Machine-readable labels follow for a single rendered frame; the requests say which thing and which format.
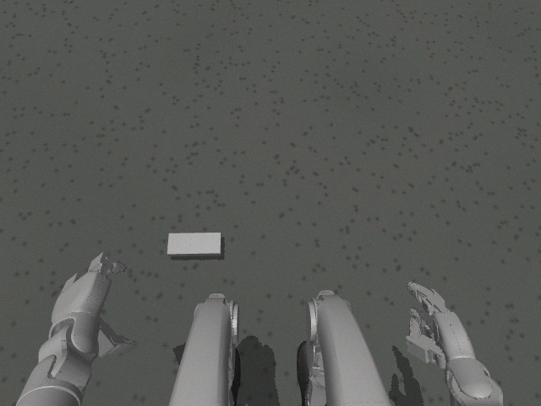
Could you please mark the small box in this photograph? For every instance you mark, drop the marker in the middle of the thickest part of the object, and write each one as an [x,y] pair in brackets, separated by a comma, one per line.
[194,244]

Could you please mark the left robot hand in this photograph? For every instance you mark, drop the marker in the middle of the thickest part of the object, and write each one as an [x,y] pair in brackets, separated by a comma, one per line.
[87,294]

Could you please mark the right robot hand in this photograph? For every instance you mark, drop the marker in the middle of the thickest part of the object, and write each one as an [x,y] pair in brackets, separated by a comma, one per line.
[446,338]

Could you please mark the right robot arm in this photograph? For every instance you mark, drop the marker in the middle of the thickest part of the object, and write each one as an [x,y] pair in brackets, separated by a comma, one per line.
[469,383]

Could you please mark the left robot arm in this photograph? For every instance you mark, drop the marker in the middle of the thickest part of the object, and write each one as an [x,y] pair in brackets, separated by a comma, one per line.
[64,367]

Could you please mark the right robot foot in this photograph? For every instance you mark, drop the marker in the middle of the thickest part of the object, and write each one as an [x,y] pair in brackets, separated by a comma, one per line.
[303,372]

